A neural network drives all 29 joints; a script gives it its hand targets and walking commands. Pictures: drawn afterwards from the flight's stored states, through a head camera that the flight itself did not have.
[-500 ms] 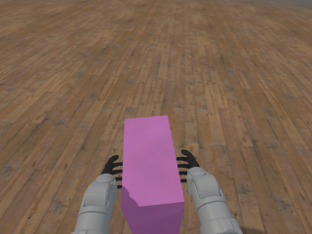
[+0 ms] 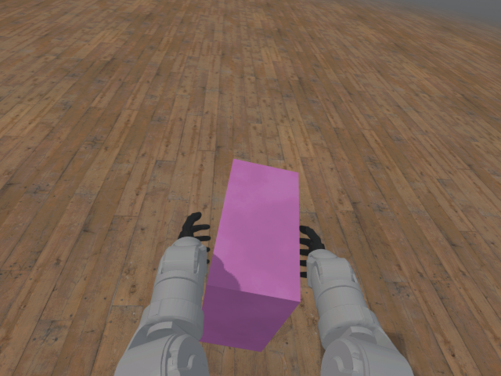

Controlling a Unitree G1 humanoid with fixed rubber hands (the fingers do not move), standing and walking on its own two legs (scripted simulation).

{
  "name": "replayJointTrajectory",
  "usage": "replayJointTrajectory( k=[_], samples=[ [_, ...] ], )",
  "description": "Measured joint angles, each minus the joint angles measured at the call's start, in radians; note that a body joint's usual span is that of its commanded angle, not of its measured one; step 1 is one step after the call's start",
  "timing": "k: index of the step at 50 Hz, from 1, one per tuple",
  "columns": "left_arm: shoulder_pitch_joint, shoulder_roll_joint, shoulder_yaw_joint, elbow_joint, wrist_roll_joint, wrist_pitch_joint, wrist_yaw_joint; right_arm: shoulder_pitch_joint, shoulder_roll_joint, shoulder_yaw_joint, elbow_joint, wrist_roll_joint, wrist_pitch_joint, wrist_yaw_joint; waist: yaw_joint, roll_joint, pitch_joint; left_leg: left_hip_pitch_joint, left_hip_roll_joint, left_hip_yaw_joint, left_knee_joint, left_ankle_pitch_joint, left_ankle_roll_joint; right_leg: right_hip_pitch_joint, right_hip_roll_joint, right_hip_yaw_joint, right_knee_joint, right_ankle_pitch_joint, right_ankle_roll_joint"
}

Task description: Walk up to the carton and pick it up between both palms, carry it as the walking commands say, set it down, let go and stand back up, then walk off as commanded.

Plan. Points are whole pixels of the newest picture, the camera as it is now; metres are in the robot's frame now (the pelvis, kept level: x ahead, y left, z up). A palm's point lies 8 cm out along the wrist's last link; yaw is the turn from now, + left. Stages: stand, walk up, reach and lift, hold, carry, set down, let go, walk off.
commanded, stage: set down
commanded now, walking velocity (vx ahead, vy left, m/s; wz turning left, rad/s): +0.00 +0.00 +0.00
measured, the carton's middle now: (247, 256) +0.39 +0.04 -0.05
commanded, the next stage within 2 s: none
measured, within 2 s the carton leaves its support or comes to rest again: neither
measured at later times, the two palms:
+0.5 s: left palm (213, 265) +0.35 +0.10 -0.05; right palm (322, 249) +0.41 -0.12 -0.02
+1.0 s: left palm (199, 277) +0.37 +0.13 -0.13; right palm (294, 277) +0.42 -0.09 -0.16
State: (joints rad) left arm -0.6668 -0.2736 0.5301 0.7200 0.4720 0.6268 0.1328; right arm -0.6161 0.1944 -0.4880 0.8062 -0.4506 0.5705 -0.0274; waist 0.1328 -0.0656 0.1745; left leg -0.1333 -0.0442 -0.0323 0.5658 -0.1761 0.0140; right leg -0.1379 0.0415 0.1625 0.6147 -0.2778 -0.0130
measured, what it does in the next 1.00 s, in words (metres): lowers itself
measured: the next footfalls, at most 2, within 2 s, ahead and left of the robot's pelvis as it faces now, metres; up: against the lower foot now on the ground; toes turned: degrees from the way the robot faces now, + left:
none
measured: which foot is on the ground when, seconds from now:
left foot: down 0.00-1.00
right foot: down 0.00-1.00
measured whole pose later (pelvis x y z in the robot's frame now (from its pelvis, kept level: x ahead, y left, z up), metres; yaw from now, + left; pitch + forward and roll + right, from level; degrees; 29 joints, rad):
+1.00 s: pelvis +0.07 -0.05 -0.05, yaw -5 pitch +35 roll +4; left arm -0.39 -0.19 0.42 0.70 0.18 -0.09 0.11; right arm -0.51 0.17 -0.11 0.87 -0.27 -0.13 -0.25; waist 0.25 -0.06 -0.18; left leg -1.13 -0.05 -0.06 0.87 -0.31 -0.05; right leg -1.19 0.12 0.19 0.91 -0.31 -0.01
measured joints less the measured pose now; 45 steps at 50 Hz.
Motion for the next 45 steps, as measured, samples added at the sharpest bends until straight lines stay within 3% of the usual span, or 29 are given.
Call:
replayJointTrajectory(
  k=[6,11,14,18,24,29,33,38,41,45],
  samples=[
    [0.019,-0.012,-0.026,-0.019,-0.068,-0.142,0.067,-0.122,-0.064,-0.018,0.073,0.019,-0.209,0.031,0.019,0.014,0.098,-0.16,0.0,-0.012,0.07,0.005,-0.02,-0.183,0.03,0.01,0.099,-0.043,-0.035],
    [0.073,0.006,-0.008,-0.074,-0.148,-0.236,0.071,-0.23,-0.054,0.038,0.14,0.055,-0.324,0.011,0.0,0.065,0.103,-0.254,-0.007,-0.027,0.116,-0.012,-0.035,-0.286,0.037,0.007,0.138,0.022,-0.02],
    [0.081,0.019,0.042,-0.078,-0.164,-0.262,0.045,-0.274,-0.029,0.039,0.194,0.04,-0.355,-0.033,0.0,0.081,0.081,-0.281,-0.01,-0.038,0.135,-0.047,-0.041,-0.321,0.032,-0.007,0.154,0.044,0.001],
    [0.042,0.047,0.099,-0.055,-0.138,-0.251,-0.01,-0.302,0.004,0.003,0.222,0.007,-0.362,-0.096,0.0,0.082,0.056,-0.311,-0.004,-0.054,0.168,-0.118,-0.039,-0.358,0.033,-0.035,0.182,0.03,-0.008],
    [-0.006,0.069,0.117,-0.015,-0.055,-0.276,-0.048,-0.271,0.022,0.006,0.176,-0.01,-0.37,-0.125,0.013,0.071,-0.002,-0.407,0.016,-0.083,0.217,-0.107,-0.036,-0.459,0.069,-0.061,0.233,0.011,-0.039],
    [0.01,0.086,0.128,0.017,-0.024,-0.338,-0.085,-0.184,0.054,0.033,0.134,-0.004,-0.395,-0.161,0.043,0.019,-0.04,-0.504,0.031,-0.073,0.255,-0.152,-0.013,-0.569,0.1,-0.046,0.271,-0.014,-0.054],
    [0.069,0.106,0.069,0.004,-0.072,-0.42,-0.103,-0.068,0.067,0.133,0.072,0.071,-0.458,-0.198,0.078,-0.037,-0.045,-0.598,0.038,-0.068,0.282,-0.135,-0.013,-0.657,0.12,-0.026,0.276,-0.018,-0.065],
    [0.175,0.157,-0.086,-0.044,-0.215,-0.525,-0.103,0.071,0.058,0.308,-0.016,0.212,-0.548,-0.244,0.091,-0.093,-0.085,-0.743,0.026,-0.071,0.324,-0.066,-0.038,-0.763,0.121,-0.005,0.256,-0.012,-0.059],
    [0.224,0.159,-0.136,-0.049,-0.259,-0.569,-0.08,0.115,0.038,0.364,-0.017,0.246,-0.589,-0.255,0.093,-0.095,-0.157,-0.807,0.018,-0.066,0.321,-0.059,-0.052,-0.823,0.112,0.004,0.249,-0.015,-0.048],
    [0.271,0.123,-0.145,-0.04,-0.283,-0.632,-0.041,0.132,0.012,0.379,0.021,0.239,-0.643,-0.25,0.098,-0.052,-0.277,-0.887,0.008,-0.052,0.316,-0.1,-0.065,-0.917,0.096,0.009,0.269,-0.035,-0.03]
  ],
)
